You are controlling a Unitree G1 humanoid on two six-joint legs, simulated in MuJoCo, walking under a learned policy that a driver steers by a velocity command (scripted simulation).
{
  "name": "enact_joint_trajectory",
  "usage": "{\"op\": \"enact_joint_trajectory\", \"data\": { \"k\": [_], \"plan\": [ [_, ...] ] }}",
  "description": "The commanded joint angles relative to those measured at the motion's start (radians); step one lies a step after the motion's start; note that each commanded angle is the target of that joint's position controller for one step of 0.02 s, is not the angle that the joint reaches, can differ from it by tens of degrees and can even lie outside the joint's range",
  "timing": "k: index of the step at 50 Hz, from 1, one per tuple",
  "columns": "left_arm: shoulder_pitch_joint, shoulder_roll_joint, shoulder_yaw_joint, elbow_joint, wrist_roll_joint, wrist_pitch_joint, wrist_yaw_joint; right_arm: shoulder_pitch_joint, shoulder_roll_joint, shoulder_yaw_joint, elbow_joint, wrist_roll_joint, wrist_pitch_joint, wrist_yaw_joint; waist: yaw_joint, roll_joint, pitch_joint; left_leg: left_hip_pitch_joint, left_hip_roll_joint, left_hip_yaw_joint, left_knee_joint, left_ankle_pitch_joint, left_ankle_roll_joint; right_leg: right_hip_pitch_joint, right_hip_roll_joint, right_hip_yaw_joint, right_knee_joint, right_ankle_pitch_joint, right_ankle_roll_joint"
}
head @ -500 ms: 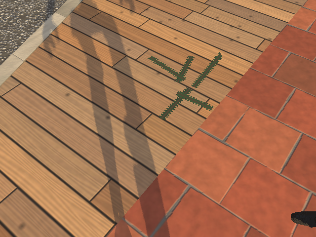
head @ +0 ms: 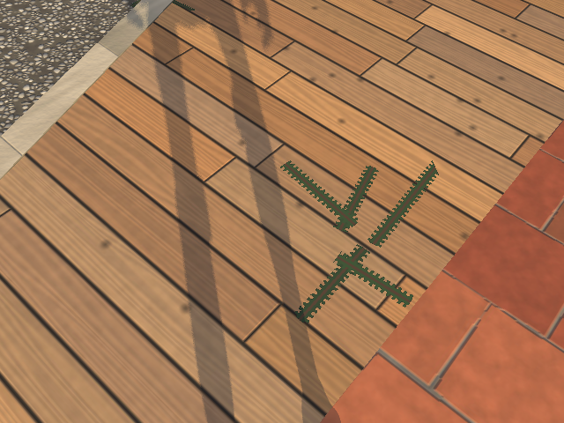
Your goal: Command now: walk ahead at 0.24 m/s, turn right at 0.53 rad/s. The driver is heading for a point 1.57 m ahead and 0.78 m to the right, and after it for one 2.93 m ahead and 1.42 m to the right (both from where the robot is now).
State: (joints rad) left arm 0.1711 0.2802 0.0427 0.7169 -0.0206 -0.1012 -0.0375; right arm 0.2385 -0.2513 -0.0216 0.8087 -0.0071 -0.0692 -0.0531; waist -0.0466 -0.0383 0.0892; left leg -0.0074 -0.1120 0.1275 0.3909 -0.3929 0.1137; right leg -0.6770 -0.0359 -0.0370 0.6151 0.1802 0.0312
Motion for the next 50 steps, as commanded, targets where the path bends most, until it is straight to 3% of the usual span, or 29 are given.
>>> {"op": "enact_joint_trajectory", "data": {
  "k": [1,2,3,4,5,6,7,8,11,14,17,22,25,26,27,28,29,30,31,32,34,36,39,43,46,47,48,49,50],
  "plan": [
    [0.193,0.11,0.049,-0.035,0.009,0.004,-0.035,-0.066,-0.172,-0.049,-0.083,-0.002,0.025,-0.035,0.103,0.179,-0.205,-0.111,0.21,0.014,0.214,1.133,-0.092,0.414,0.137,-0.107,-0.009,-0.036,-0.04],
    [0.338,0.166,0.075,-0.007,0.011,0.015,-0.028,-0.127,-0.169,-0.05,-0.11,-0.003,0.034,-0.036,0.191,0.169,-0.242,-0.172,0.213,0.003,0.397,1.107,-0.107,0.548,0.129,-0.065,-0.021,-0.067,-0.082],
    [0.464,0.193,0.086,0.022,0.01,0.023,-0.011,-0.197,-0.15,-0.046,-0.131,0.003,0.037,-0.024,0.286,0.024,-0.227,-0.28,0.122,0.012,0.767,0.679,-0.137,0.659,0.06,0.03,-0.142,0.081,-0.139],
    [0.373,0.215,0.072,-0.007,0.041,0.019,0.009,-0.086,-0.004,-0.02,-0.154,-0.036,0.037,0.013,0.123,-0.326,-0.192,-0.633,-0.071,-0.052,1.176,-0.302,-0.199,0.819,-0.112,0.367,-0.042,0.625,-0.282],
    [0.227,0.272,0.07,-0.101,0.088,0.01,0.017,0.136,-0.046,-0.008,-0.158,-0.007,0.019,0.043,0.037,-0.234,-0.482,-0.696,-0.069,-0.314,1.343,-0.26,-0.206,0.937,-0.316,0.82,-0.189,0.406,-0.467],
    [0.105,0.237,0.079,-0.178,0.074,0.029,0.022,0.064,-0.164,-0.027,-0.165,0.018,0.017,0.055,0.056,-0.06,-0.451,-0.689,-0.012,-0.342,1.277,-0.143,-0.159,0.818,-0.293,0.819,-0.278,-0.041,-0.452],
    [0.047,0.178,0.063,-0.189,0.034,0.045,0.028,-0.047,-0.183,-0.039,-0.187,0.009,0.026,0.051,0.036,0.102,-0.251,-0.716,0.022,-0.312,1.161,-0.076,-0.143,0.613,-0.217,0.72,-0.33,-0.285,-0.391],
    [0.03,0.15,0.051,-0.196,0.011,0.055,0.034,-0.077,-0.168,-0.038,-0.195,-0.006,0.043,0.041,0.017,0.159,-0.211,-0.69,0.054,-0.301,1.072,-0.04,-0.138,0.501,-0.182,0.679,-0.357,-0.411,-0.353],
    [0.005,0.157,0.061,-0.209,0.014,0.08,0.049,-0.085,-0.118,-0.035,-0.191,-0.011,0.062,0.032,0.003,0.062,-0.128,-0.568,0.067,-0.273,0.741,0.01,-0.158,0.314,-0.028,0.507,-0.355,-0.357,-0.274],
    [0.058,0.187,0.078,-0.196,0.01,0.107,0.075,-0.121,-0.084,-0.03,-0.185,-0.004,0.056,0.017,0.034,0.0,-0.229,-0.535,0.04,-0.276,0.564,0.057,-0.201,0.398,-0.016,0.488,-0.287,-0.139,-0.256],
    [0.035,0.192,0.088,-0.213,-0.003,0.137,0.089,-0.163,-0.102,-0.04,-0.18,0.011,0.058,0.01,0.057,-0.065,-0.245,-0.528,0.031,-0.297,0.45,0.139,-0.209,0.43,0.005,0.517,-0.276,-0.317,-0.207],
    [0.021,0.179,0.095,-0.231,0.004,0.158,0.086,-0.217,-0.117,-0.057,-0.178,0.018,0.027,0.023,0.091,-0.148,-0.205,-0.456,0.017,-0.317,0.252,0.134,-0.184,0.468,0.018,0.612,-0.246,-0.384,-0.184],
    [-0.021,0.174,0.095,-0.251,-0.005,0.159,0.079,-0.144,-0.151,-0.08,-0.146,0.02,0.007,0.037,0.05,-0.154,-0.207,-0.292,0.046,-0.307,0.007,0.236,-0.148,0.453,0.049,0.654,-0.174,-0.367,-0.152],
    [0.007,0.139,0.084,-0.25,-0.009,0.161,0.074,-0.128,-0.177,-0.089,-0.139,0.014,0.008,0.037,0.059,-0.07,-0.237,-0.156,0.154,-0.36,-0.072,0.314,-0.104,0.379,0.105,0.598,-0.068,-0.583,-0.117],
    [0.064,0.096,0.07,-0.252,-0.004,0.16,0.069,-0.159,-0.243,-0.099,-0.162,-0.007,0.023,0.029,0.105,0.151,-0.252,-0.039,0.368,-0.556,-0.069,0.411,0.011,0.215,0.21,0.417,0.138,-0.802,-0.07],
    [0.067,0.167,0.088,-0.271,-0.006,0.147,0.057,-0.154,-0.233,-0.101,-0.163,-0.04,0.031,0.031,0.112,0.327,-0.228,-0.092,0.481,-0.707,-0.095,0.468,0.127,0.091,0.224,0.295,0.375,-0.828,-0.021],
    [0.073,0.243,0.108,-0.243,-0.002,0.142,0.051,-0.19,-0.176,-0.09,-0.189,-0.032,0.033,0.025,0.103,0.247,-0.194,-0.113,0.466,-0.641,-0.09,0.429,0.131,0.054,0.154,0.267,0.497,-0.743,0.016],
    [0.077,0.248,0.112,-0.217,-0.006,0.148,0.051,-0.217,-0.138,-0.081,-0.2,-0.017,0.04,0.016,0.099,0.182,-0.165,-0.132,0.396,-0.524,-0.071,0.354,0.088,0.045,0.128,0.242,0.546,-0.668,0.029],
    [0.092,0.222,0.106,-0.198,-0.002,0.159,0.056,-0.225,-0.13,-0.075,-0.208,-0.005,0.05,0.006,0.095,0.139,-0.151,-0.135,0.348,-0.451,-0.061,0.312,0.059,0.029,0.112,0.218,0.615,-0.613,0.041],
    [0.104,0.197,0.096,-0.198,-0.001,0.165,0.054,-0.224,-0.131,-0.07,-0.21,0.0,0.057,-0.002,0.085,0.134,-0.124,-0.152,0.339,-0.405,-0.066,0.34,0.063,0.003,0.097,0.189,0.681,-0.584,0.052],
    [0.065,0.163,0.078,-0.22,-0.013,0.163,0.05,-0.193,-0.14,-0.067,-0.205,-0.013,0.068,-0.012,0.06,0.149,-0.102,-0.146,0.316,-0.312,-0.088,0.391,0.075,-0.028,0.053,0.108,0.669,-0.541,0.067],
    [0.008,0.147,0.069,-0.245,-0.016,0.158,0.052,-0.145,-0.157,-0.073,-0.195,-0.021,0.076,-0.015,0.019,0.175,-0.115,-0.07,0.337,-0.275,-0.095,0.427,0.099,-0.065,0.003,0.077,0.602,-0.522,0.088],
    [-0.025,0.123,0.057,-0.262,-0.005,0.152,0.05,-0.109,-0.185,-0.085,-0.181,-0.018,0.08,-0.007,-0.008,0.178,-0.152,-0.018,0.377,-0.237,-0.09,0.481,0.124,-0.028,-0.042,0.067,0.491,-0.539,0.1],
    [-0.008,0.095,0.043,-0.249,0.009,0.149,0.045,-0.138,-0.216,-0.097,-0.173,-0.002,0.082,0.021,0.014,0.191,-0.189,-0.089,0.389,-0.163,-0.066,0.57,0.126,0.177,-0.019,0.019,0.287,-0.572,0.066],
    [0.004,0.091,0.042,-0.234,0.01,0.154,0.041,-0.118,-0.218,-0.095,-0.15,0.027,0.076,0.036,0.025,0.213,-0.192,-0.089,0.406,-0.179,-0.016,0.588,0.113,0.286,0.012,0.015,0.085,-0.562,0.022],
    [0.041,0.077,0.041,-0.214,0.014,0.154,0.039,-0.123,-0.206,-0.087,-0.138,0.039,0.074,0.038,0.051,0.202,-0.194,-0.109,0.393,-0.177,0.023,0.592,0.094,0.369,0.028,0.014,-0.063,-0.489,-0.008],
    [0.09,0.07,0.039,-0.184,0.018,0.151,0.039,-0.115,-0.166,-0.069,-0.12,0.049,0.07,0.042,0.079,0.179,-0.195,-0.177,0.364,-0.159,0.067,0.553,0.052,0.511,0.043,0.01,-0.255,-0.347,-0.042],
    [0.115,0.091,0.038,-0.171,0.025,0.149,0.046,-0.055,-0.09,-0.039,-0.097,0.031,0.056,0.057,0.065,0.09,-0.239,-0.301,0.307,-0.122,0.121,0.38,-0.036,0.716,-0.037,0.107,-0.296,-0.175,-0.062],
    [0.117,0.163,0.041,-0.188,0.043,0.15,0.061,-0.025,-0.015,-0.005,-0.119,-0.032,0.042,0.081,0.024,-0.197,-0.288,-0.494,0.216,-0.054,0.304,-0.136,-0.136,0.874,-0.298,0.351,-0.201,0.288,-0.143]
  ]
}}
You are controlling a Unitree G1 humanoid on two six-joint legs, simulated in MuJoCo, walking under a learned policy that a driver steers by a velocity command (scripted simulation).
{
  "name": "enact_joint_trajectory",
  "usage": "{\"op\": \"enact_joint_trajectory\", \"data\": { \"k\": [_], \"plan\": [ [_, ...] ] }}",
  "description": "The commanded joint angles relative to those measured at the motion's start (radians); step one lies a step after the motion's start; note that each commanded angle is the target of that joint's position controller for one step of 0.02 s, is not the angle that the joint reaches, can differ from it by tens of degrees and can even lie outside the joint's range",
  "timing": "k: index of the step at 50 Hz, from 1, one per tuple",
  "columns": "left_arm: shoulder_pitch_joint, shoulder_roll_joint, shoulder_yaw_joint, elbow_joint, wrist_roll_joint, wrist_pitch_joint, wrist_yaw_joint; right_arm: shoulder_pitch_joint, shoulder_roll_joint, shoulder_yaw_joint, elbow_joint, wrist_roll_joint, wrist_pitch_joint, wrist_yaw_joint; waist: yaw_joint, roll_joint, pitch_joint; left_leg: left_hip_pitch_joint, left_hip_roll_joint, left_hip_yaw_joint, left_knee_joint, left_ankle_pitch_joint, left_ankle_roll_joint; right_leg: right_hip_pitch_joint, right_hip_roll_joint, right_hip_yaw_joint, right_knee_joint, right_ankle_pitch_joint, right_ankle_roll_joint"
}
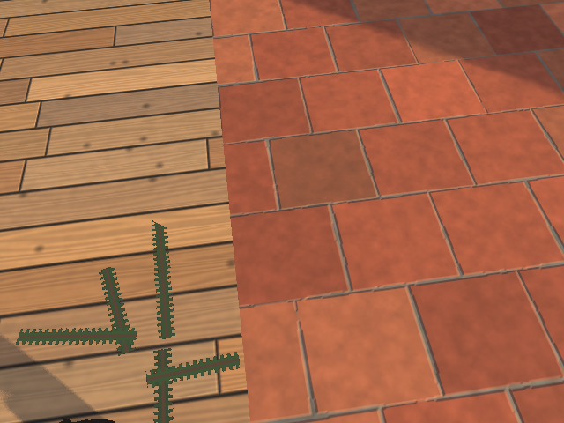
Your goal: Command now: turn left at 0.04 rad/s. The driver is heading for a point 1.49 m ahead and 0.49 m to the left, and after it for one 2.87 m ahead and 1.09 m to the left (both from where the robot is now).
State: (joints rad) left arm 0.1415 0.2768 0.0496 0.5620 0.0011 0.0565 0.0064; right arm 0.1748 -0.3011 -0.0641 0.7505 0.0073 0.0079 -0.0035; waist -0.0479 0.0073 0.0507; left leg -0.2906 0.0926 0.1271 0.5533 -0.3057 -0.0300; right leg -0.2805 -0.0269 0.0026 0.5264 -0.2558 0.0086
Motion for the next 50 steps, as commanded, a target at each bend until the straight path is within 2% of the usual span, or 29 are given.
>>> {"op": "enact_joint_trajectory", "data": {
  "k": [1,2,3,4,6,9,12,14,17,20,21,22,23,24,25,26,27,28,30,35,39,42,43,44,45,46,47,48,50],
  "plan": [
    [0.097,0.131,0.028,-0.032,0.054,-0.022,0.013,0.011,-0.035,0.011,-0.055,-0.013,-0.028,0.021,0.067,-0.252,-0.25,-0.193,0.0,-0.13,0.233,-0.343,-0.03,0.256,-0.379,0.293,-0.139,0.584,-0.268],
    [0.049,0.137,0.034,-0.038,0.056,-0.037,0.007,-0.031,-0.13,-0.017,-0.058,0.018,-0.016,0.01,0.081,-0.205,-0.167,-0.199,-0.016,-0.138,0.355,-0.315,-0.042,0.19,-0.317,0.231,-0.167,0.484,-0.277],
    [0.025,0.17,0.05,-0.02,0.043,-0.045,0.011,-0.023,-0.159,-0.037,-0.053,0.031,-0.004,0.0,0.076,-0.223,-0.118,-0.272,-0.039,-0.128,0.472,-0.279,-0.045,0.175,-0.285,0.183,-0.177,0.438,-0.256],
    [0.009,0.173,0.051,-0.02,0.033,-0.049,0.018,0.007,-0.166,-0.049,-0.03,0.03,0.012,-0.014,0.073,-0.207,-0.102,-0.3,-0.041,-0.153,0.558,-0.249,-0.05,0.16,-0.275,0.146,-0.186,0.412,-0.237],
    [-0.043,0.12,0.035,-0.018,0.027,-0.054,0.032,0.06,-0.145,-0.056,-0.021,0.026,0.037,-0.03,0.039,-0.182,-0.075,-0.304,-0.056,-0.162,0.678,-0.172,-0.07,0.109,-0.269,0.072,-0.202,0.446,-0.226],
    [-0.059,0.073,0.026,-0.006,0.028,-0.05,0.049,0.039,-0.098,-0.05,-0.059,0.024,0.051,-0.035,0.045,-0.155,-0.07,-0.36,-0.023,-0.141,0.623,-0.073,-0.096,0.157,-0.275,0.006,-0.218,0.342,-0.217],
    [-0.047,0.098,0.042,0.014,0.027,-0.044,0.056,0.001,-0.051,-0.031,-0.115,0.014,0.051,-0.011,0.067,-0.135,-0.092,-0.325,0.009,-0.116,0.458,-0.052,-0.093,0.206,-0.301,-0.028,-0.206,0.334,-0.227],
    [-0.05,0.129,0.057,0.023,0.021,-0.044,0.048,-0.005,-0.043,-0.025,-0.148,0.011,0.051,0.009,0.07,-0.134,-0.105,-0.271,0.018,-0.091,0.375,-0.073,-0.071,0.201,-0.328,-0.048,-0.197,0.37,-0.236],
    [-0.062,0.16,0.074,0.035,0.001,-0.05,0.028,0.013,-0.067,-0.035,-0.178,0.013,0.062,0.025,0.056,-0.143,-0.111,-0.196,0.006,-0.048,0.281,-0.085,-0.028,0.192,-0.357,-0.08,-0.163,0.43,-0.218],
    [-0.082,0.167,0.084,0.05,-0.025,-0.055,0.011,0.045,-0.076,-0.05,-0.195,0.019,0.079,0.032,0.022,-0.134,-0.118,-0.088,-0.024,-0.008,0.118,-0.026,0.03,0.18,-0.357,-0.134,-0.066,0.416,-0.148],
    [-0.063,0.152,0.084,0.069,-0.033,-0.053,0.006,0.085,-0.087,-0.061,-0.187,0.019,0.079,0.025,0.0,-0.1,-0.126,0.009,-0.055,-0.006,0.016,0.067,0.061,0.134,-0.322,-0.179,0.024,0.369,-0.099],
    [-0.011,0.121,0.08,0.091,-0.024,-0.053,-0.002,0.164,-0.162,-0.092,-0.17,0.015,0.072,0.005,-0.022,0.053,-0.146,0.179,-0.044,-0.113,-0.091,0.357,0.12,0.01,-0.229,-0.242,0.236,0.24,-0.025],
    [-0.072,0.053,0.057,0.022,0.029,-0.059,0.0,0.201,-0.319,-0.128,-0.19,0.008,0.06,-0.014,-0.009,0.387,-0.133,0.387,0.206,-0.541,-0.109,0.842,0.289,-0.388,-0.054,-0.263,0.591,-0.383,0.086],
    [-0.157,0.079,0.057,-0.01,0.028,-0.064,0.009,0.203,-0.302,-0.114,-0.215,-0.032,0.023,0.003,-0.055,0.287,-0.273,0.365,0.305,-0.732,-0.173,0.728,0.447,-0.466,0.024,-0.001,0.769,-0.494,0.094],
    [-0.188,0.115,0.066,-0.009,0.005,-0.065,0.013,0.167,-0.265,-0.101,-0.211,-0.027,-0.002,0.011,-0.049,0.163,-0.239,0.352,0.272,-0.643,-0.2,0.596,0.418,-0.499,0.006,0.059,0.802,-0.421,0.072],
    [-0.188,0.108,0.066,-0.005,-0.002,-0.07,0.021,0.122,-0.239,-0.094,-0.205,-0.004,-0.012,0.002,-0.015,0.112,-0.18,0.314,0.216,-0.58,-0.203,0.486,0.358,-0.513,-0.004,0.081,0.761,-0.321,0.047],
    [-0.167,0.121,0.071,0.011,0.008,-0.072,0.03,0.06,-0.205,-0.083,-0.215,0.019,-0.007,-0.008,0.019,0.06,-0.147,0.276,0.178,-0.535,-0.199,0.44,0.308,-0.515,-0.02,0.094,0.706,-0.232,0.041],
    [-0.144,0.137,0.078,0.018,0.015,-0.071,0.035,0.001,-0.184,-0.072,-0.23,0.026,0.002,-0.02,0.051,0.065,-0.137,0.216,0.144,-0.496,-0.2,0.444,0.281,-0.463,-0.017,0.098,0.662,-0.169,0.041],
    [-0.104,0.116,0.073,0.041,0.016,-0.072,0.027,-0.024,-0.181,-0.068,-0.25,0.011,0.012,-0.034,0.069,0.075,-0.165,0.177,0.103,-0.467,-0.195,0.483,0.267,-0.393,0.022,0.088,0.623,-0.089,0.054],
    [-0.083,0.086,0.054,0.075,0.005,-0.062,0.022,-0.006,-0.181,-0.062,-0.243,0.004,0.021,-0.045,0.043,0.102,-0.176,0.151,0.073,-0.451,-0.171,0.398,0.249,-0.312,0.039,0.077,0.409,-0.021,0.091],
    [-0.076,0.099,0.049,0.079,-0.001,-0.061,0.014,-0.028,-0.16,-0.043,-0.241,-0.015,0.026,-0.032,0.025,0.139,-0.155,0.1,0.08,-0.476,-0.157,0.323,0.252,-0.234,0.016,0.064,0.32,-0.046,0.083],
    [-0.046,0.073,0.032,0.093,-0.003,-0.069,-0.001,-0.05,-0.061,0.004,-0.216,-0.033,0.016,-0.016,0.022,0.139,-0.164,0.059,0.086,-0.444,-0.137,0.363,0.245,-0.082,-0.027,0.045,0.2,-0.052,0.063],
    [-0.038,0.063,0.027,0.095,-0.006,-0.073,-0.007,-0.056,-0.05,0.012,-0.203,-0.036,0.011,-0.01,0.03,0.142,-0.152,0.041,0.079,-0.426,-0.135,0.348,0.235,-0.022,-0.021,0.027,0.127,-0.023,0.052],
    [-0.027,0.064,0.026,0.094,-0.008,-0.076,-0.012,-0.065,-0.057,0.012,-0.194,-0.034,0.006,-0.007,0.048,0.136,-0.131,0.023,0.062,-0.403,-0.125,0.309,0.216,0.036,-0.006,0.009,0.016,0.057,0.037],
    [-0.046,0.098,0.032,0.079,-0.003,-0.078,-0.013,-0.032,-0.081,0.003,-0.179,-0.032,0.0,-0.007,0.042,0.116,-0.102,0.033,0.03,-0.388,-0.116,0.248,0.184,0.046,0.001,0.022,-0.059,0.164,0.018],
    [-0.064,0.166,0.044,0.055,0.003,-0.08,-0.01,-0.005,-0.111,-0.008,-0.177,-0.038,-0.006,-0.013,0.013,0.054,-0.091,0.044,-0.018,-0.359,-0.061,0.158,0.143,0.035,-0.044,0.107,-0.047,0.367,-0.009],
    [-0.074,0.24,0.063,0.046,-0.005,-0.082,-0.008,0.042,-0.123,-0.016,-0.183,-0.048,-0.011,-0.018,-0.041,-0.079,-0.094,0.033,-0.101,-0.279,0.004,0.077,0.1,0.024,-0.097,0.203,-0.038,0.487,-0.073],
    [-0.053,0.242,0.072,0.054,-0.019,-0.08,-0.01,0.011,-0.116,-0.018,-0.191,-0.05,-0.011,-0.028,-0.021,-0.171,-0.099,0.038,-0.154,-0.189,0.074,0.04,0.052,-0.018,-0.14,0.303,-0.092,0.41,-0.148],
    [0.011,0.204,0.068,0.062,-0.015,-0.077,-0.004,-0.069,-0.093,-0.023,-0.214,-0.027,-0.005,-0.041,0.03,-0.239,-0.099,-0.05,-0.189,-0.169,0.17,-0.071,0.026,0.031,-0.199,0.476,-0.144,0.379,-0.227]
  ]
}}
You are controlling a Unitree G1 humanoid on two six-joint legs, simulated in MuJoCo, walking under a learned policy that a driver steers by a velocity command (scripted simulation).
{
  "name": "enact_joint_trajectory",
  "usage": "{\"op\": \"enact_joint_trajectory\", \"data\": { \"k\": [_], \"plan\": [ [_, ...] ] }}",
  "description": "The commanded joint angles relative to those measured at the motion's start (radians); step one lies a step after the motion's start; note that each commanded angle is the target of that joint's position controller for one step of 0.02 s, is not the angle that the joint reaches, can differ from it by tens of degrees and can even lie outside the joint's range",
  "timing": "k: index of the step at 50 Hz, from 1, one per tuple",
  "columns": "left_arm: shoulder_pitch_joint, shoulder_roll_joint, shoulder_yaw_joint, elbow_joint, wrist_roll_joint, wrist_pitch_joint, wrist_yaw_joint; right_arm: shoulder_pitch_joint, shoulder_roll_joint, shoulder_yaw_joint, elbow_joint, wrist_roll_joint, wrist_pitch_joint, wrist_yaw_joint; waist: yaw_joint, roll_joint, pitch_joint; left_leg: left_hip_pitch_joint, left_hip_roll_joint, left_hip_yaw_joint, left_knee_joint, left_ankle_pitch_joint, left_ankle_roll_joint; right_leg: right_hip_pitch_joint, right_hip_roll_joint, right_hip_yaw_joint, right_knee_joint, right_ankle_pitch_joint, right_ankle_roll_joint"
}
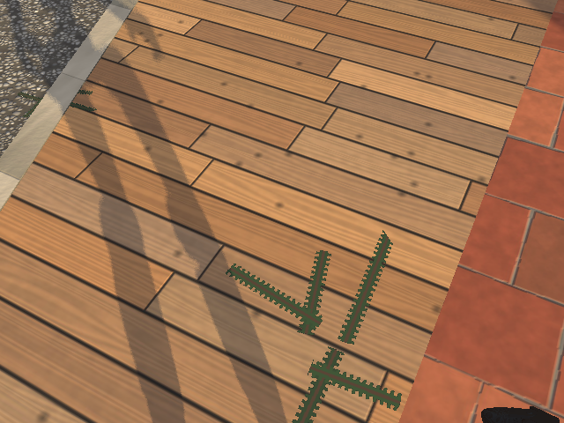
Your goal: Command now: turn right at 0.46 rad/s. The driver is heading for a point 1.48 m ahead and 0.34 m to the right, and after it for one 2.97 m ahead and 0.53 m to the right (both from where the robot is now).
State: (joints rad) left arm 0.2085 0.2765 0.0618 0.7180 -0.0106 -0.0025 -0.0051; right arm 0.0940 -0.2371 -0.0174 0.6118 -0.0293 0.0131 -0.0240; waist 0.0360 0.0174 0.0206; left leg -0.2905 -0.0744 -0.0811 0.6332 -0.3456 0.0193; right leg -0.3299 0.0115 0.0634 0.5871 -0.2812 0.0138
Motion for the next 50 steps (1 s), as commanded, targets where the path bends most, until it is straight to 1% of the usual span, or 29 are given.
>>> {"op": "enact_joint_trajectory", "data": {
  "k": [1,2,4,6,9,10,11,12,13,14,15,16,18,21,24,28,30,32,34,36,37,38,39,40,41,42,44,47,50],
  "plan": [
    [-0.028,0.199,0.057,-0.094,-0.002,-0.02,0.012,-0.004,-0.136,-0.07,-0.085,0.016,-0.007,-0.019,-0.036,-0.264,-0.075,-0.118,-0.038,0.025,0.148,-0.163,-0.025,0.136,-0.257,0.463,-0.213,0.434,-0.258],
    [0.007,0.207,0.063,-0.09,-0.001,-0.024,0.016,-0.022,-0.125,-0.07,-0.097,0.019,-0.007,-0.014,-0.012,-0.258,-0.091,-0.191,-0.036,-0.008,0.228,-0.276,-0.028,0.2,-0.277,0.505,-0.218,0.466,-0.277],
    [0.0,0.223,0.078,-0.091,-0.012,-0.02,0.031,-0.017,-0.11,-0.073,-0.095,0.03,-0.014,-0.005,-0.021,-0.184,-0.127,-0.243,-0.007,-0.05,0.253,-0.266,-0.042,0.263,-0.257,0.487,-0.194,0.49,-0.251],
    [-0.053,0.208,0.085,-0.107,-0.032,0.013,0.046,-0.004,-0.091,-0.07,-0.077,0.041,-0.024,0.004,-0.031,-0.172,-0.146,-0.18,-0.006,-0.037,0.098,-0.156,-0.061,0.242,-0.191,0.437,-0.185,0.429,-0.193],
    [-0.121,0.2,0.088,-0.14,-0.039,0.054,0.049,0.104,-0.085,-0.08,-0.025,0.048,-0.033,0.025,-0.079,-0.188,-0.169,0.057,-0.039,0.024,-0.191,0.058,-0.058,0.11,-0.114,0.403,-0.158,0.323,-0.141],
    [-0.122,0.176,0.081,-0.149,-0.042,0.056,0.048,0.153,-0.114,-0.094,-0.004,0.047,-0.029,0.023,-0.091,-0.162,-0.173,0.19,0.009,0.008,-0.289,0.152,-0.039,0.006,-0.072,0.378,-0.124,0.165,-0.098],
    [-0.053,0.108,0.064,-0.141,-0.027,0.056,0.041,0.164,-0.196,-0.114,-0.012,0.031,-0.019,0.012,-0.052,0.042,-0.17,0.314,0.239,-0.222,-0.352,0.135,0.047,-0.17,0.036,0.256,0.091,-0.166,-0.031],
    [-0.024,0.127,0.072,-0.159,-0.018,0.039,0.042,0.093,-0.254,-0.119,-0.038,-0.024,-0.016,0.017,-0.016,0.251,-0.103,0.204,0.447,-0.484,-0.389,0.224,0.18,-0.339,0.106,0.159,0.304,-0.341,0.012],
    [-0.004,0.199,0.091,-0.146,-0.006,0.027,0.039,0.044,-0.215,-0.108,-0.067,-0.031,-0.028,0.014,0.005,0.184,-0.074,0.155,0.488,-0.463,-0.392,0.264,0.23,-0.333,0.011,0.145,0.478,-0.309,0.033],
    [0.003,0.229,0.102,-0.119,-0.013,0.031,0.036,-0.011,-0.16,-0.091,-0.074,-0.019,-0.034,0.005,0.019,0.1,-0.04,0.125,0.422,-0.327,-0.371,0.271,0.201,-0.332,-0.012,0.121,0.542,-0.232,0.047],
    [0.022,0.212,0.101,-0.092,-0.014,0.04,0.038,-0.039,-0.142,-0.085,-0.081,-0.004,-0.036,-0.005,0.021,0.059,-0.026,0.137,0.344,-0.217,-0.355,0.261,0.16,-0.341,-0.022,0.104,0.579,-0.158,0.061],
    [0.028,0.19,0.096,-0.087,-0.013,0.046,0.037,-0.044,-0.139,-0.083,-0.077,0.009,-0.037,-0.017,0.014,0.066,-0.02,0.158,0.312,-0.142,-0.341,0.324,0.145,-0.365,-0.034,0.086,0.622,-0.097,0.074],
    [-0.009,0.156,0.08,-0.112,-0.019,0.047,0.026,0.009,-0.142,-0.08,-0.063,0.006,-0.033,-0.033,-0.021,0.089,-0.026,0.188,0.287,-0.03,-0.328,0.494,0.158,-0.386,-0.054,0.024,0.647,-0.039,0.101],
    [-0.089,0.123,0.058,-0.163,-0.022,0.046,0.015,0.097,-0.167,-0.088,-0.038,0.0,-0.017,-0.04,-0.078,0.091,-0.043,0.298,0.326,0.012,-0.33,0.568,0.199,-0.43,-0.086,-0.017,0.553,-0.029,0.129],
    [-0.117,0.106,0.045,-0.19,-0.015,0.047,0.003,0.115,-0.202,-0.1,-0.025,0.004,-0.007,-0.032,-0.093,0.08,-0.057,0.331,0.366,0.045,-0.331,0.594,0.223,-0.395,-0.108,-0.033,0.459,-0.046,0.13],
    [-0.135,0.085,0.033,-0.205,-0.003,0.053,-0.001,0.097,-0.231,-0.11,-0.01,0.023,-0.004,-0.004,-0.081,0.079,-0.066,0.307,0.389,0.091,-0.319,0.656,0.24,-0.275,-0.087,-0.062,0.313,-0.089,0.099],
    [-0.163,0.076,0.025,-0.212,-0.012,0.054,-0.006,0.148,-0.242,-0.117,0.012,0.042,-0.015,0.01,-0.108,0.08,-0.086,0.301,0.406,0.069,-0.387,0.275,0.237,-0.227,-0.079,-0.084,0.249,-0.123,0.071],
    [-0.183,0.075,0.019,-0.217,-0.029,0.042,-0.019,0.17,-0.246,-0.114,0.033,0.058,-0.036,0.02,-0.109,0.114,-0.04,0.266,0.424,0.019,-0.459,-0.106,0.224,-0.195,-0.075,-0.091,0.157,-0.169,0.018],
    [-0.166,0.073,0.015,-0.195,-0.028,0.014,-0.027,0.183,-0.243,-0.106,0.068,0.071,-0.048,0.031,-0.079,0.089,0.012,0.196,0.416,0.008,-0.467,-0.147,0.221,-0.071,-0.05,-0.112,-0.006,-0.186,-0.042],
    [-0.005,0.088,0.026,-0.111,-0.018,-0.013,-0.027,0.159,-0.228,-0.091,0.091,0.093,-0.05,0.04,0.017,0.039,0.007,0.012,0.366,0.055,-0.346,-0.067,0.196,0.247,-0.014,-0.166,-0.215,-0.027,-0.09],
    [0.176,0.141,0.053,-0.053,-0.012,-0.021,-0.016,0.122,-0.177,-0.067,0.085,0.079,-0.061,0.046,0.105,0.0,-0.078,-0.172,0.297,0.111,-0.141,0.057,0.148,0.546,-0.065,-0.079,-0.201,-0.004,-0.118],
    [0.339,0.255,0.081,-0.03,0.014,-0.033,-0.004,0.038,-0.094,-0.038,0.013,0.062,-0.085,0.054,0.176,-0.227,-0.185,-0.524,0.148,0.217,0.295,-0.13,0.049,0.839,-0.334,0.312,-0.243,-0.169,-0.214],
    [0.305,0.245,0.081,-0.057,0.02,-0.054,0.003,0.032,-0.142,-0.055,-0.006,0.089,-0.104,0.048,0.164,-0.162,-0.145,-0.707,0.109,0.047,0.535,-0.205,0.034,0.755,-0.448,0.494,-0.327,-0.338,-0.302],
    [0.264,0.205,0.047,-0.053,0.128,-0.044,0.013,0.018,-0.134,-0.054,0.016,-0.013,-0.066,0.046,0.151,-0.094,-0.069,-0.695,0.083,-0.019,0.583,-0.113,0.059,0.632,-0.443,0.377,-0.368,-0.325,-0.216],
    [0.196,0.14,0.027,-0.043,0.108,-0.046,0.01,0.046,-0.143,-0.061,0.028,-0.013,-0.052,0.055,0.082,-0.091,0.024,-0.655,0.123,-0.022,0.58,-0.018,0.055,0.519,-0.373,0.236,-0.39,-0.243,-0.16],
    [0.132,0.103,0.012,-0.041,0.078,-0.052,0.006,0.101,-0.157,-0.068,0.058,-0.005,-0.04,0.069,0.024,-0.12,0.059,-0.598,0.145,-0.007,0.561,0.052,0.042,0.443,-0.316,0.131,-0.418,-0.16,-0.116],
    [0.105,0.067,-0.003,-0.032,0.055,-0.068,0.005,0.15,-0.159,-0.07,0.1,-0.007,-0.015,0.093,-0.009,-0.16,0.075,-0.535,0.154,0.023,0.605,0.147,0.018,0.358,-0.259,-0.01,-0.447,-0.007,-0.078],
    [0.161,0.067,-0.001,0.016,0.052,-0.092,0.0,0.072,-0.126,-0.06,0.083,0.008,-0.008,0.107,-0.01,-0.11,0.137,-0.601,0.158,0.035,0.614,0.233,0.017,0.329,-0.258,-0.122,-0.489,0.122,-0.074],
    [0.204,0.06,-0.006,0.064,0.053,-0.104,0.006,-0.017,-0.102,-0.044,0.051,0.008,-0.011,0.115,-0.014,-0.108,0.187,-0.627,0.151,0.102,0.502,0.278,0.044,0.339,-0.238,-0.236,-0.507,0.317,-0.059]
  ]
}}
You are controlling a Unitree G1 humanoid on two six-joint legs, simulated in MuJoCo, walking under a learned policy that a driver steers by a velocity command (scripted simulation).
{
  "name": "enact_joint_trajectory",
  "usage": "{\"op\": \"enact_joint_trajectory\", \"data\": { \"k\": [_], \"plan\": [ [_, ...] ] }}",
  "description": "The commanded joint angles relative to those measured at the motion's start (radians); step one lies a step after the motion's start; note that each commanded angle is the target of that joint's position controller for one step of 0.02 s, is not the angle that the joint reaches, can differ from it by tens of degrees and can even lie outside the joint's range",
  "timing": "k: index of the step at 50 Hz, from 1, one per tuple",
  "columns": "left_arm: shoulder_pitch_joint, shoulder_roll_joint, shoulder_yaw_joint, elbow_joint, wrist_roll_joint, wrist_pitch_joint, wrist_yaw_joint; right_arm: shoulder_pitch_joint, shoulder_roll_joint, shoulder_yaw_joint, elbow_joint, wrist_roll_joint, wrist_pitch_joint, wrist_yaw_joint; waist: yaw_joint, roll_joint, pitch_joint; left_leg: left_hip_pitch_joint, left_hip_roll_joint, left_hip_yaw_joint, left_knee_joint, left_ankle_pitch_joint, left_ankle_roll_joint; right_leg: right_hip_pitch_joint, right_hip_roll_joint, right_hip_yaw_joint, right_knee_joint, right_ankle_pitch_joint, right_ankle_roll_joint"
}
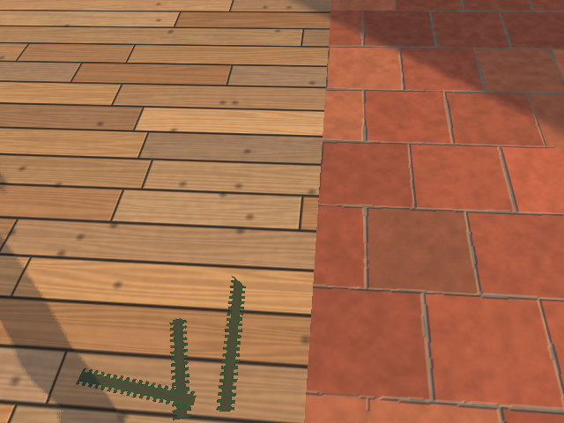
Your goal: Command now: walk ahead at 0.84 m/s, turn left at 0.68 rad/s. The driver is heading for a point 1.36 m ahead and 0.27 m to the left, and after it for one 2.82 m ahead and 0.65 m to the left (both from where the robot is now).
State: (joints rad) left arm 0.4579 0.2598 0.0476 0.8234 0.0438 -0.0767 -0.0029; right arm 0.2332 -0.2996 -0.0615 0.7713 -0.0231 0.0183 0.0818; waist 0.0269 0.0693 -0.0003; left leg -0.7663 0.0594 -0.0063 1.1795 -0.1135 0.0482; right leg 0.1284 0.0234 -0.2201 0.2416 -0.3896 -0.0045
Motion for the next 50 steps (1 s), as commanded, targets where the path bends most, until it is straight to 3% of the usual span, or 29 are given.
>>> {"op": "enact_joint_trajectory", "data": {
  "k": [1,3,5,6,8,9,10,11,12,14,16,17,21,25,27,29,30,31,32,33,34,35,36,37,39,41,45,48,50],
  "plan": [
    [-0.037,0.078,0.007,-0.027,-0.002,-0.031,0.008,-0.189,-0.033,0.008,-0.124,0.0,-0.016,0.013,-0.005,-0.157,0.216,-0.137,0.02,0.067,-0.108,0.049,0.03,-0.109,-0.243,0.012,-0.166,0.495,-0.032],
    [-0.024,0.093,0.005,-0.003,-0.005,-0.029,0.018,-0.244,-0.013,0.025,-0.152,0.001,-0.016,0.021,-0.008,-0.139,0.216,-0.046,-0.002,0.157,-0.254,0.04,0.071,-0.096,-0.229,-0.055,-0.154,0.714,-0.013],
    [-0.016,0.146,0.009,0.01,-0.007,-0.025,0.032,-0.235,-0.011,0.032,-0.161,0.01,-0.012,0.014,-0.037,-0.163,0.147,0.134,-0.081,0.242,-0.349,0.014,0.123,-0.052,-0.242,-0.091,-0.051,1.276,-0.003],
    [-0.019,0.183,0.017,0.012,-0.005,-0.016,0.042,-0.178,-0.029,0.028,-0.149,0.012,-0.009,0.006,-0.078,-0.195,0.093,0.205,-0.113,0.251,-0.364,-0.023,0.143,-0.001,-0.263,-0.091,0.045,1.488,0.001],
    [-0.099,0.252,0.039,-0.013,0.009,0.016,0.052,0.128,-0.109,-0.008,-0.07,0.018,-0.008,-0.013,-0.242,-0.237,-0.078,0.509,-0.165,0.209,-0.354,-0.17,0.194,-0.025,-0.311,-0.06,0.429,1.644,-0.027],
    [-0.136,0.259,0.043,-0.035,0.005,0.025,0.041,0.312,-0.171,-0.041,-0.009,0.013,-0.017,-0.029,-0.315,-0.196,-0.158,0.762,-0.183,0.133,-0.451,-0.218,0.222,-0.162,-0.296,-0.026,0.712,1.445,-0.053],
    [-0.148,0.187,0.03,-0.033,0.004,0.02,0.018,0.316,-0.215,-0.067,0.018,0.013,-0.016,-0.053,-0.279,-0.042,-0.117,0.926,-0.116,-0.02,-0.547,-0.274,0.252,-0.421,-0.146,-0.014,1.07,0.582,-0.04],
    [-0.127,0.057,-0.006,-0.144,-0.01,-0.005,0.001,0.195,-0.307,-0.082,-0.013,-0.011,-0.004,-0.056,-0.118,0.202,-0.126,1.103,0.112,-0.577,-0.701,-0.354,0.406,-0.868,0.034,0.095,1.413,-0.083,0.02],
    [-0.244,0.121,-0.006,-0.199,-0.005,-0.034,0.002,0.207,-0.297,-0.088,-0.036,0.006,-0.005,-0.054,-0.178,0.023,-0.182,1.099,0.167,-0.78,-0.874,-0.452,0.435,-0.975,0.004,0.298,1.424,-0.003,0.005],
    [-0.247,0.137,-0.013,-0.198,-0.006,-0.055,0.001,0.181,-0.205,-0.066,-0.004,0.005,-0.023,-0.068,-0.076,-0.148,0.028,0.822,0.151,-0.677,-0.977,-0.389,0.348,-0.935,-0.09,0.311,1.232,0.076,-0.002],
    [-0.215,0.116,-0.024,-0.176,0.032,-0.019,0.0,0.112,-0.147,-0.039,-0.011,0.011,-0.056,-0.08,0.008,-0.178,0.105,0.597,0.03,-0.462,-0.948,-0.168,0.296,-0.815,-0.145,0.309,1.12,0.064,0.023],
    [-0.193,0.1,-0.03,-0.184,0.04,0.005,-0.005,0.101,-0.151,-0.035,-0.019,0.015,-0.068,-0.082,0.029,-0.122,0.077,0.542,0.013,-0.443,-0.979,-0.226,0.306,-0.793,-0.151,0.297,1.064,0.041,0.047],
    [-0.448,0.094,-0.048,-0.283,0.022,0.025,-0.022,0.149,-0.158,-0.036,-0.018,0.021,-0.099,-0.075,-0.039,-0.107,0.167,0.384,-0.071,-0.358,-1.048,-0.027,0.271,-0.764,-0.153,0.217,0.711,0.258,0.09],
    [-0.536,0.058,-0.066,-0.297,0.002,0.008,-0.035,0.253,-0.148,-0.033,0.035,0.037,-0.11,-0.071,-0.132,-0.046,0.094,0.574,-0.058,-0.298,-1.033,0.416,0.19,-0.655,-0.076,0.155,0.401,0.568,0.025],
    [-0.539,0.075,-0.059,-0.299,-0.001,0.0,-0.03,0.249,-0.166,-0.034,0.053,0.034,-0.117,-0.08,-0.127,-0.023,0.059,0.699,-0.025,-0.281,-0.991,0.611,0.162,-0.592,-0.043,0.156,0.31,0.57,-0.016],
    [-0.411,0.148,-0.028,-0.261,-0.004,-0.003,-0.014,0.226,-0.227,-0.044,0.06,0.018,-0.122,-0.09,-0.053,0.02,-0.045,0.835,0.014,-0.273,-0.832,0.931,0.126,-0.455,0.022,0.154,0.291,0.44,-0.048],
    [-0.26,0.199,-0.003,-0.216,-0.019,-0.003,-0.002,0.198,-0.255,-0.051,0.061,-0.005,-0.118,-0.092,0.031,0.044,-0.123,0.87,0.03,-0.258,-0.667,1.031,0.111,-0.338,0.037,0.161,0.309,0.343,-0.068],
    [-0.035,0.23,0.017,-0.147,-0.029,0.003,0.016,0.127,-0.25,-0.051,0.057,-0.024,-0.109,-0.093,0.167,0.035,-0.194,0.808,0.009,-0.204,-0.41,0.998,0.099,-0.153,0.015,0.15,0.28,0.298,-0.085],
    [0.181,0.278,0.039,-0.092,-0.019,0.008,0.036,0.081,-0.175,-0.034,0.043,-0.035,-0.113,-0.097,0.255,-0.037,-0.271,0.616,-0.055,-0.15,-0.016,0.69,0.089,0.067,-0.102,0.277,0.363,0.064,-0.12],
    [0.123,0.367,0.059,-0.074,0.02,0.004,0.025,0.265,0.01,0.011,-0.006,0.023,-0.123,-0.072,0.056,-0.445,-0.329,0.205,-0.273,-0.146,0.342,-0.315,0.025,0.277,-0.371,0.946,0.184,-0.111,-0.295],
    [0.023,0.266,0.053,-0.085,-0.008,0.011,-0.003,0.217,-0.063,0.022,0.006,-0.001,-0.133,-0.076,0.062,-0.306,-0.262,0.069,-0.201,-0.158,0.342,-0.295,0.059,0.217,-0.347,1.161,0.036,-0.229,-0.324],
    [-0.083,0.197,0.043,-0.096,-0.02,0.007,-0.013,0.108,-0.094,0.02,-0.015,-0.008,-0.133,-0.073,0.026,-0.177,-0.128,0.04,-0.111,-0.143,0.288,-0.178,0.058,0.076,-0.311,1.0,0.021,-0.203,-0.316],
    [-0.087,0.147,0.034,-0.078,-0.023,0.006,-0.021,0.022,-0.109,0.025,-0.037,-0.025,-0.134,-0.069,0.028,-0.059,-0.071,0.069,-0.08,-0.123,0.215,-0.148,0.052,-0.043,-0.27,0.89,0.019,-0.104,-0.296],
    [-0.058,0.115,0.023,-0.049,-0.022,0.004,-0.02,-0.049,-0.1,0.029,-0.066,-0.041,-0.13,-0.066,0.02,-0.025,-0.014,0.091,-0.057,-0.112,0.151,-0.15,0.041,-0.144,-0.211,0.788,0.01,-0.008,-0.265],
    [-0.013,0.113,0.018,0.007,-0.028,-0.006,-0.011,-0.054,-0.054,0.051,-0.108,-0.063,-0.112,-0.053,-0.036,-0.102,0.04,0.089,-0.023,-0.101,0.052,-0.195,0.002,-0.248,-0.159,0.729,-0.022,0.058,-0.275],
    [0.003,0.145,0.027,0.018,-0.034,-0.018,-0.005,-0.104,-0.046,0.068,-0.147,-0.066,-0.105,-0.047,-0.051,-0.107,0.08,0.072,0.013,-0.078,-0.084,-0.212,-0.035,-0.333,-0.151,0.698,-0.073,0.084,-0.294],
    [-0.035,0.19,0.052,-0.003,-0.042,-0.022,-0.008,-0.304,-0.024,0.101,-0.225,-0.021,-0.113,-0.022,-0.009,-0.13,0.117,0.379,-0.019,0.012,-0.505,0.095,-0.078,-0.576,-0.079,0.574,-0.18,0.256,-0.237],
    [0.018,0.213,0.064,0.011,-0.059,-0.022,-0.018,-0.313,-0.061,0.086,-0.222,-0.014,-0.113,-0.039,0.019,-0.123,0.069,0.452,-0.045,0.01,-0.603,0.183,-0.065,-0.424,-0.104,0.583,-0.103,0.494,-0.193],
    [0.046,0.234,0.069,0.024,-0.053,-0.014,-0.01,-0.23,-0.103,0.063,-0.198,-0.018,-0.12,-0.059,-0.013,-0.109,-0.02,0.561,-0.089,0.018,-0.659,0.051,-0.045,-0.307,-0.097,0.567,0.105,0.759,-0.156]
  ]
}}
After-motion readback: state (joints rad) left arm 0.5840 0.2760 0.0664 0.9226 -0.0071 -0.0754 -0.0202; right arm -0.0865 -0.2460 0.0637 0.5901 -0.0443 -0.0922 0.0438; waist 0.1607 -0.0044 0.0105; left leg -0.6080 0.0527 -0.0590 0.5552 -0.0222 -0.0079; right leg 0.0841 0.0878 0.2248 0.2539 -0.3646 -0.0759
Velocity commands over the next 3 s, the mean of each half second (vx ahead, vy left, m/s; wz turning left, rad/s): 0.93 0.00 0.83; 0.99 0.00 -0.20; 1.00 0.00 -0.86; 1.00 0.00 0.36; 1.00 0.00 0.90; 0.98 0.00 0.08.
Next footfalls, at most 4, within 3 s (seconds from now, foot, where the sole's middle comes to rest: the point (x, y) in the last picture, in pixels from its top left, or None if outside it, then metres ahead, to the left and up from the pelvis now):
0.20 left None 0.30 0.07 -0.76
0.64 right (272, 317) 0.78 0.11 -0.76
1.04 left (156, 241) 1.03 0.47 -0.76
1.48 right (227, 144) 1.46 0.30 -0.76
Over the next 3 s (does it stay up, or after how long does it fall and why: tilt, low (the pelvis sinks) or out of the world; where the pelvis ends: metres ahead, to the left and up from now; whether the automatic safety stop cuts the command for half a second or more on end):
stays up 2.62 0.67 0.01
